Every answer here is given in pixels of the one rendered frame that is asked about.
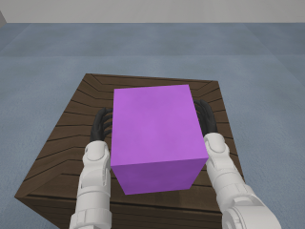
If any carton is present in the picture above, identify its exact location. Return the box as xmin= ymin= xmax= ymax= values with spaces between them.
xmin=111 ymin=84 xmax=209 ymax=195

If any left robot forearm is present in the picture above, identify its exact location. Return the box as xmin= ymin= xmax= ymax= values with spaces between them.
xmin=69 ymin=140 xmax=112 ymax=229

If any robot left hand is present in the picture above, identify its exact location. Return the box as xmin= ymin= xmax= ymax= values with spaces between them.
xmin=90 ymin=107 xmax=113 ymax=143

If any robot right hand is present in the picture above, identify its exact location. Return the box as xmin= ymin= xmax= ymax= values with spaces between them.
xmin=193 ymin=99 xmax=218 ymax=137

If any right robot upper arm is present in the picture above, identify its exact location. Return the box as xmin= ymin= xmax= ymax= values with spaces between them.
xmin=221 ymin=206 xmax=281 ymax=229

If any right robot forearm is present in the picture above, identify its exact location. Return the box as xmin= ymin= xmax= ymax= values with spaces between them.
xmin=203 ymin=133 xmax=282 ymax=229

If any pedestal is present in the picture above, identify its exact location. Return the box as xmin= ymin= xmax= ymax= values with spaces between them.
xmin=14 ymin=73 xmax=246 ymax=229

